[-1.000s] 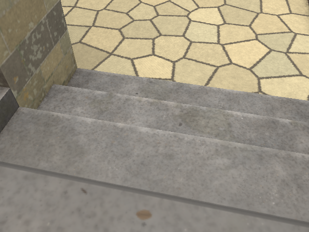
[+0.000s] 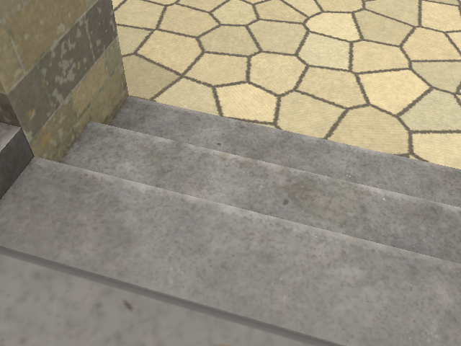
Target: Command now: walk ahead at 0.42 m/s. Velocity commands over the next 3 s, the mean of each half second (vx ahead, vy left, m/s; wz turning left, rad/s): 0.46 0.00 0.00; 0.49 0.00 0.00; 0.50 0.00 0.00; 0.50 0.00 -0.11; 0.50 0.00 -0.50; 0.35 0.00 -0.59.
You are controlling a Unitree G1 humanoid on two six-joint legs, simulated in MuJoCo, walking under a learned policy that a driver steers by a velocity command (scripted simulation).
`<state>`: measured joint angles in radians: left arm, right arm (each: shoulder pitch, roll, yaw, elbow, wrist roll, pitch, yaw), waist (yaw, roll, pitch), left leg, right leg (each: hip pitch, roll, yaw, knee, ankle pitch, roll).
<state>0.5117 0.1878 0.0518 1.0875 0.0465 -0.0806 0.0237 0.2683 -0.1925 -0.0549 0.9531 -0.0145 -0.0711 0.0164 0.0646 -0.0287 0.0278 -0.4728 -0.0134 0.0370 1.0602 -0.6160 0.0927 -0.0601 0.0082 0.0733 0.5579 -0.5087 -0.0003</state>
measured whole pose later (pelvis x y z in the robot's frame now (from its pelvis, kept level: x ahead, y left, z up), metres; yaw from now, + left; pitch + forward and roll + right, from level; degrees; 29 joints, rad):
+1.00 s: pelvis +0.51 +0.05 +0.03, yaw +1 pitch -1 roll -1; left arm 0.47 0.17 0.03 1.07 0.01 -0.09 0.00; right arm 0.13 -0.21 -0.04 0.89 -0.02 -0.03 0.02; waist 0.04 0.03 0.05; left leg -0.66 0.11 0.01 0.85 -0.05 0.05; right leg -0.01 0.11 -0.08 0.24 -0.22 -0.11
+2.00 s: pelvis +1.03 +0.00 -0.12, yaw -4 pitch +0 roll +3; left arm 0.06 0.23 0.05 0.86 0.04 -0.05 -0.04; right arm 0.50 -0.22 -0.04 1.02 -0.02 -0.08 -0.06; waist -0.10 -0.02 0.05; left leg -0.11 0.04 0.09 1.36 -0.80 0.03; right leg -0.35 -0.03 -0.03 0.38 0.03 -0.08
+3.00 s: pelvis +1.52 -0.02 -0.28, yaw -37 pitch +0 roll +1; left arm 0.05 0.23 0.04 0.77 0.05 0.03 -0.04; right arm 0.45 -0.20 -0.02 0.93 -0.01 -0.04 -0.03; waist -0.03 -0.06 0.05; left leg -0.15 -0.03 0.16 0.50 -0.35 0.06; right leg -0.71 0.01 0.00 1.01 0.02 -0.08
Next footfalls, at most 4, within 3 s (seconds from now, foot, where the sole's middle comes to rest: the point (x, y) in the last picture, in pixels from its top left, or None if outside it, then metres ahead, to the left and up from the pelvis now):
0.08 left None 0.17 0.12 -0.75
0.66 right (243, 341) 0.50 0.00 -0.75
1.20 left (199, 244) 0.80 0.16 -0.75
1.96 right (271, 190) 1.16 -0.09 -0.90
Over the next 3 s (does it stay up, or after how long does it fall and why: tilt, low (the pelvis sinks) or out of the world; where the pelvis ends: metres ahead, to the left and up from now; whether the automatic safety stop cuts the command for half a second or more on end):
stays up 1.52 -0.02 -0.28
